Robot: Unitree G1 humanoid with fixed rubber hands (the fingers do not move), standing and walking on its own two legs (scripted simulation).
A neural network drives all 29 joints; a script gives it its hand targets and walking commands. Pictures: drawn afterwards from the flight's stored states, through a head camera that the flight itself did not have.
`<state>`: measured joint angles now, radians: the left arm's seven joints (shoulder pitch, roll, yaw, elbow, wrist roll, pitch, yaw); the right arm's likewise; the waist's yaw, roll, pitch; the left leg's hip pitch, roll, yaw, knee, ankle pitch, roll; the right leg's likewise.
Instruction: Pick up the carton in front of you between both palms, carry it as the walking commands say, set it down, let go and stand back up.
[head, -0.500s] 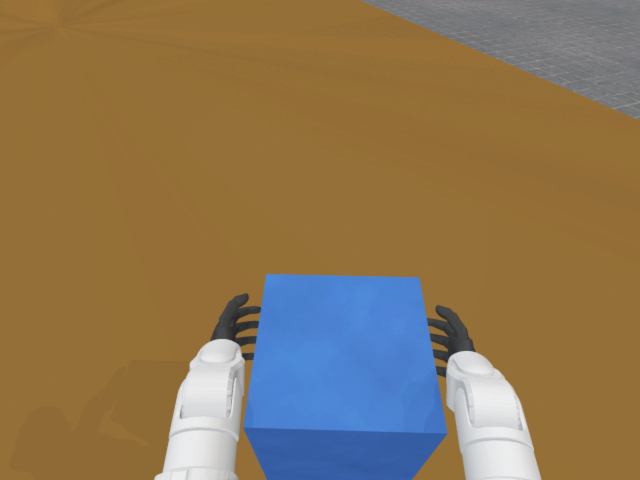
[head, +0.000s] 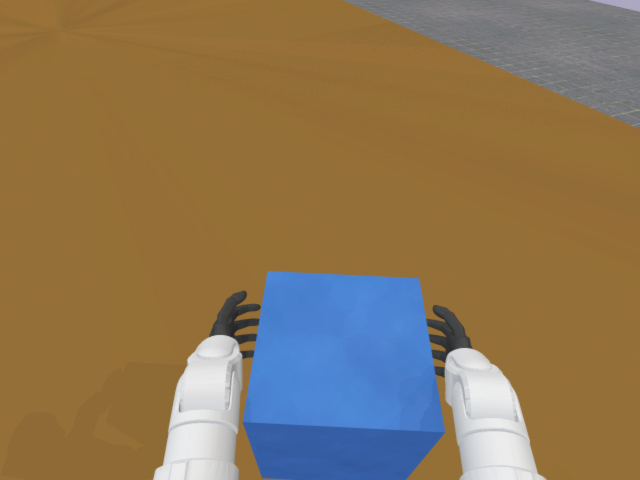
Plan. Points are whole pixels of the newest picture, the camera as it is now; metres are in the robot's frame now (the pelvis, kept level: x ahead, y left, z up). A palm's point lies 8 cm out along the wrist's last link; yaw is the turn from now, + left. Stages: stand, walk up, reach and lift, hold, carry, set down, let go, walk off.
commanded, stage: set down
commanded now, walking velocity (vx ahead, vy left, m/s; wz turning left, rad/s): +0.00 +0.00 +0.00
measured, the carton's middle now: (337, 382) +0.29 +0.00 -0.05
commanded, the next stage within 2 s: none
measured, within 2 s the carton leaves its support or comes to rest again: neither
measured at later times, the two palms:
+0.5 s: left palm (233, 385) +0.32 +0.16 -0.12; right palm (414, 385) +0.34 -0.13 -0.13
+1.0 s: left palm (237, 409) +0.35 +0.18 -0.27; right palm (388, 394) +0.39 -0.12 -0.27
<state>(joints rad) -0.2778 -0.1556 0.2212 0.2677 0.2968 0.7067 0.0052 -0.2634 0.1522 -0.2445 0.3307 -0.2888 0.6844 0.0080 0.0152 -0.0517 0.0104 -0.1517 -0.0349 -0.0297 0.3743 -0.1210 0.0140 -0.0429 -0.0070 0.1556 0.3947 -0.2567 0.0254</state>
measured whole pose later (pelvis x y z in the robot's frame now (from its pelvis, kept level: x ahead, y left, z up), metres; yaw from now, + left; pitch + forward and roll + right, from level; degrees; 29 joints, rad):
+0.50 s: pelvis -0.02 -0.03 -0.05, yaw +1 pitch +22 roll -1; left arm -0.54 -0.13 0.45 0.53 0.34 0.22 -0.04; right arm -0.50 0.18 -0.36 0.59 -0.30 0.21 -0.09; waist 0.08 -0.05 0.02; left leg -0.94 -0.01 -0.11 0.76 -0.20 -0.05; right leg -0.84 0.08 0.09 0.82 -0.36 0.01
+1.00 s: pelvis -0.06 -0.02 -0.19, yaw -1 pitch +42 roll -2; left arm -0.75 -0.12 0.49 0.53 0.25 0.25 0.06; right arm -0.84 0.02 -0.35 0.75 -0.20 0.24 -0.06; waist 0.08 -0.07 -0.21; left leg -1.76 -0.06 -0.13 1.36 -0.34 -0.07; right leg -1.65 0.12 0.10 1.43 -0.53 0.05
